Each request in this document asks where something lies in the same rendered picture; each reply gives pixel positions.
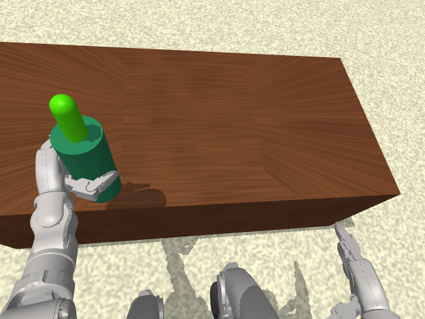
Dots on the left robot hand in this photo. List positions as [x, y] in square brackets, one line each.
[52, 175]

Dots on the left robot arm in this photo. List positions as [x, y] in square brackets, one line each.
[46, 289]

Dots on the bottle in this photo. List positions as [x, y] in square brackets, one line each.
[81, 144]

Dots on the right robot hand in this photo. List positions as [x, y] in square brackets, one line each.
[367, 292]

